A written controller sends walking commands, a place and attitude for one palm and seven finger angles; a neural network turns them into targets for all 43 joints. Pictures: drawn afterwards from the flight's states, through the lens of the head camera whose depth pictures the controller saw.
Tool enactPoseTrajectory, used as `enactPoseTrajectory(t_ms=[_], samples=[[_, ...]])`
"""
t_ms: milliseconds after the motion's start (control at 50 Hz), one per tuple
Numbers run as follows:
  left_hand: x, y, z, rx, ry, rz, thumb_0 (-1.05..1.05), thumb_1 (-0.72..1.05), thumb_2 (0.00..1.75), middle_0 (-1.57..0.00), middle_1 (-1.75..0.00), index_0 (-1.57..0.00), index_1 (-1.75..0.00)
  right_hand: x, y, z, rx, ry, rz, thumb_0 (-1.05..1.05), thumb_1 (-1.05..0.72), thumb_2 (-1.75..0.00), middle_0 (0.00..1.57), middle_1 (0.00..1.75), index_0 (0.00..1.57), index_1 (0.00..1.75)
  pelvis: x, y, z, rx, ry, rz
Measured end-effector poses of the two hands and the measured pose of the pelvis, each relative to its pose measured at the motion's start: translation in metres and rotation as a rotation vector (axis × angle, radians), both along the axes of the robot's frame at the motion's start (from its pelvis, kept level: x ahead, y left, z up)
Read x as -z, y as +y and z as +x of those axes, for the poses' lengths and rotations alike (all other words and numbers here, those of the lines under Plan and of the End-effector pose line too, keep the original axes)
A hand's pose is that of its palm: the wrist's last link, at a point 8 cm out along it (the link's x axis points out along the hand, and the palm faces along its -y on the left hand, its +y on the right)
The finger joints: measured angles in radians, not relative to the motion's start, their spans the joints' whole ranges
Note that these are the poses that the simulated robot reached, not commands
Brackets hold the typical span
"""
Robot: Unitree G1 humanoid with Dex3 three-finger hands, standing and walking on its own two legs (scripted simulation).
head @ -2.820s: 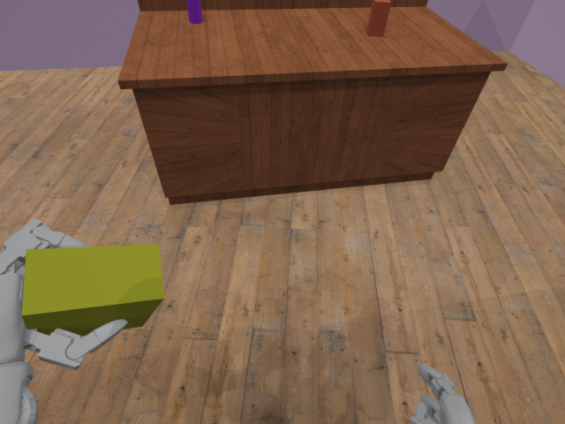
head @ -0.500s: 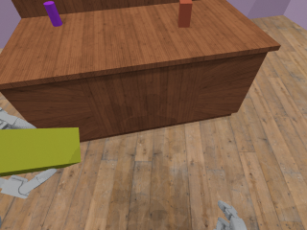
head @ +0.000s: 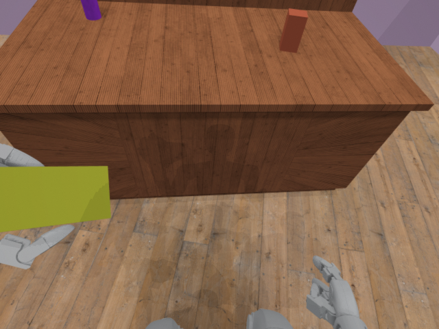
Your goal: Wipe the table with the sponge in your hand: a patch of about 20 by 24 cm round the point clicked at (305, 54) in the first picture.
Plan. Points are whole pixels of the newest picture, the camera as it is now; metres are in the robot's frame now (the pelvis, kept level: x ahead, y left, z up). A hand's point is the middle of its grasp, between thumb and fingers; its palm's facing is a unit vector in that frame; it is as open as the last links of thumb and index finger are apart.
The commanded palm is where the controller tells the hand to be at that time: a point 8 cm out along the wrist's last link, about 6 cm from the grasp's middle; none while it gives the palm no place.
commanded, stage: turn to face it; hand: left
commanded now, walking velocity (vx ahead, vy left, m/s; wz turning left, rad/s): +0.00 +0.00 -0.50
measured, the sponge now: (60, 199) +0.24 +0.22 +0.18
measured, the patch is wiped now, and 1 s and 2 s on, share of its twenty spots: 0.00 0.00 0.00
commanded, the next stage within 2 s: take the last steps up to it in 0.64 s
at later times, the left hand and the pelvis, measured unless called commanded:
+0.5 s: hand (152, 189) +0.25 +0.11 +0.19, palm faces +0.19 -0.86 -0.47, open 10.3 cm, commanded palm +0.20 +0.18 +0.19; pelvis -0.01 -0.07 +0.01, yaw -10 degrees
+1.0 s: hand (176, 225) +0.22 +0.08 +0.18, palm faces +0.15 -0.91 -0.40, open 10.3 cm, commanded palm +0.16 +0.15 +0.19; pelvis -0.06 -0.08 +0.00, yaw -14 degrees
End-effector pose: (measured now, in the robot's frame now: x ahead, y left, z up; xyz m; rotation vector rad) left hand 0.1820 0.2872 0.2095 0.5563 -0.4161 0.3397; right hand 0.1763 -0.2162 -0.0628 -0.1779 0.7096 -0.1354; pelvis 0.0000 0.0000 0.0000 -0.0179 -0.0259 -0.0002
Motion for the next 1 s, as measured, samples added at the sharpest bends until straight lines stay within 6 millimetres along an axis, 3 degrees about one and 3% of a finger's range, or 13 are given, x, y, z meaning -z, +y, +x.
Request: enactPoseTrajectory(t_ms=[100, 180, 260, 320, 460, 560, 640, 780, 920, 1000], samples=[[0.0, -0.02, -0.012, -0.037, 0.042, -0.058, -0.01, -0.5, 1.0, -0.71, -1.36, -0.71, -1.36, 0.004, 0.018, 0.008, -0.083, -0.022, 0.073, 0.01, -0.9, -0.9, 0.2, 0.3, 0.2, 0.3, -0.006, -0.012, 0.011, 0.012, -0.002, 0.004], [0.003, -0.043, -0.01, -0.061, 0.05, -0.055, -0.01, -0.5, 1.0, -0.71, -1.36, -0.71, -1.36, 0.017, 0.01, 0.012, -0.114, -0.04, 0.111, 0.01, -0.9, -0.9, 0.21, 0.3, 0.21, 0.3, 0.0, -0.03, 0.016, 0.029, -0.013, 0.02], [0.013, -0.065, 0.008, -0.07, 0.073, -0.067, -0.01, -0.5, 1.0, -0.71, -1.36, -0.71, -1.36, 0.032, -0.021, 0.011, -0.091, -0.032, 0.111, 0.01, -0.9, -0.9, 0.21, 0.3, 0.21, 0.3, 0.007, -0.049, 0.013, 0.05, -0.019, 0.027], [0.019, -0.083, 0.025, -0.033, 0.114, -0.109, -0.01, -0.5, 1.0, -0.71, -1.36, -0.71, -1.36, 0.03, -0.052, -0.002, -0.033, -0.002, 0.078, 0.01, -0.9, -0.9, 0.21, 0.3, 0.21, 0.3, 0.001, -0.057, 0.008, 0.084, -0.006, 0.055], [0.007, -0.125, 0.043, 0.164, 0.146, -0.032, -0.01, -0.5, 1.0, -0.71, -1.36, -0.71, -1.36, 0.008, -0.121, -0.053, 0.16, 0.031, -0.025, 0.01, -0.9, -0.9, 0.2, 0.3, 0.2, 0.3, -0.011, -0.068, -0.002, 0.154, 0.036, 0.072], [-0.006, -0.129, 0.034, 0.234, 0.1, 0.029, -0.01, -0.5, 1.0, -0.71, -1.36, -0.71, -1.36, -0.001, -0.146, -0.093, 0.247, 0.073, -0.083, 0.01, -0.91, -0.9, 0.2, 0.29, 0.2, 0.3, -0.011, -0.069, -0.013, 0.188, 0.053, 0.066], [0.001, -0.119, 0.023, 0.231, 0.088, 0.005, -0.01, -0.5, 1.0, -0.71, -1.36, -0.71, -1.36, -0.002, -0.144, -0.119, 0.276, 0.092, -0.1, 0.01, -0.91, -0.9, 0.2, 0.29, 0.2, 0.3, -0.007, -0.064, -0.024, 0.202, 0.049, 0.045], [0.02, -0.111, 0.004, 0.165, 0.136, -0.068, -0.01, -0.5, 1.0, -0.71, -1.36, -0.71, -1.36, 0.007, -0.112, -0.143, 0.277, 0.069, -0.022, 0.01, -0.91, -0.9, 0.2, 0.29, 0.2, 0.3, -0.008, -0.065, -0.037, 0.243, 0.013, 0.027], [0.024, -0.147, 0.002, 0.195, 0.105, -0.077, -0.01, -0.5, 1.0, -0.71, -1.36, -0.71, -1.37, 0.035, -0.099, -0.15, 0.23, 0.06, 0.067, 0.01, -0.9, -0.9, 0.2, 0.3, 0.2, 0.3, 0.003, -0.08, -0.055, 0.255, -0.014, 0.004], [0.02, -0.161, 0.005, 0.253, 0.117, -0.083, -0.01, -0.5, 1.01, -0.71, -1.37, -0.71, -1.37, 0.031, -0.109, -0.16, 0.244, 0.109, 0.054, 0.01, -0.9, -0.9, 0.21, 0.3, 0.2, 0.3, -0.005, -0.08, -0.062, 0.249, -0.004, 0.026]])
